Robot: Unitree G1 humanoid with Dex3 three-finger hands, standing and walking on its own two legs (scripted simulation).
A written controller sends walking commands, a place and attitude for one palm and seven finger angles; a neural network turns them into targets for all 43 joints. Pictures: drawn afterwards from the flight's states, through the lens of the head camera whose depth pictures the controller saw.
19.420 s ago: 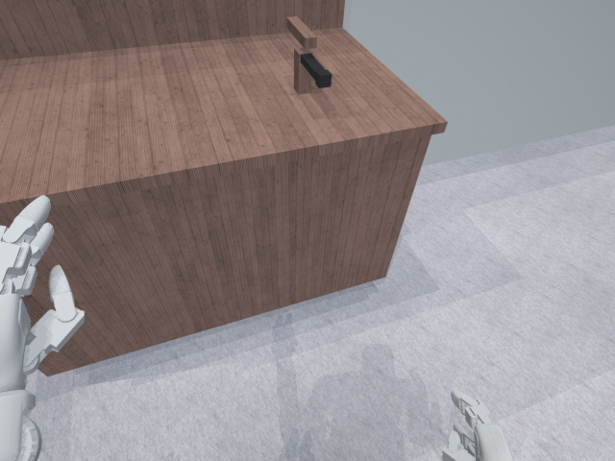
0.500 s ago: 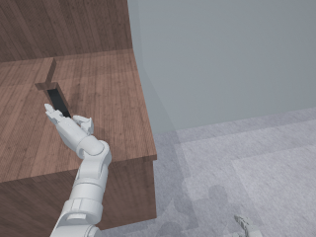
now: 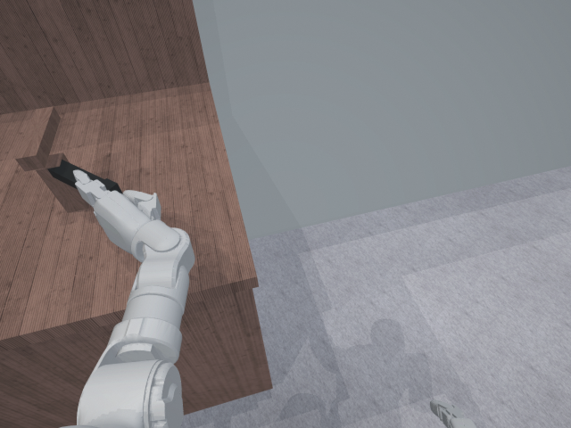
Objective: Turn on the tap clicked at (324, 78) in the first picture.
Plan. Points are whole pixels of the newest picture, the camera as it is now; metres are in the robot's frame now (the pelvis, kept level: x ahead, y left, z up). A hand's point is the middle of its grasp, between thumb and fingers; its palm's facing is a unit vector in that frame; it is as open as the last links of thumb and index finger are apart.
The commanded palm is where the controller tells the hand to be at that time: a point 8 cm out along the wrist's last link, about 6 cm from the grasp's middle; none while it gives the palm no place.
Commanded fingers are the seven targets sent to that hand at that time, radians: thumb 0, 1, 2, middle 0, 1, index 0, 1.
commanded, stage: push the lever round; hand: left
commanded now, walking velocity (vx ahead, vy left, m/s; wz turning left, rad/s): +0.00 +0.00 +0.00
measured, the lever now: (108, 192) +0.43 +0.28 +0.12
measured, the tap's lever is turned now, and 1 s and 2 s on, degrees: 45 49 49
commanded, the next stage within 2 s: lift the hand up off the lever in 0.08 s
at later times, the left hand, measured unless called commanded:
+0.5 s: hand (158, 183) +0.45 +0.21 +0.11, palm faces +0.78 -0.62 -0.08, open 8.3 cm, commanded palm +0.38 +0.25 +0.11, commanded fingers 0.00 0.90 0.90 -0.15 -0.15 -0.15 -0.15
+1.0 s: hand (143, 196) +0.41 +0.23 +0.12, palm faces +0.78 -0.62 -0.08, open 8.2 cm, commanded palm +0.37 +0.25 +0.13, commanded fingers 0.00 0.90 0.90 -0.15 -0.15 -0.15 -0.15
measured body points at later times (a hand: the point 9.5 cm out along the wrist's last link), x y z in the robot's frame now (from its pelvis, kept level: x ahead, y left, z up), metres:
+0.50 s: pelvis +0.03 +0.02 +0.00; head +0.05 +0.00 +0.45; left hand +0.41 +0.24 +0.12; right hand +0.12 -0.24 -0.13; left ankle +0.01 +0.15 -0.72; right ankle +0.01 -0.05 -0.72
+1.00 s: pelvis +0.03 +0.03 +0.01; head +0.03 +0.02 +0.46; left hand +0.37 +0.25 +0.13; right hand +0.20 -0.19 -0.11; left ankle +0.01 +0.15 -0.72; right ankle +0.01 -0.05 -0.72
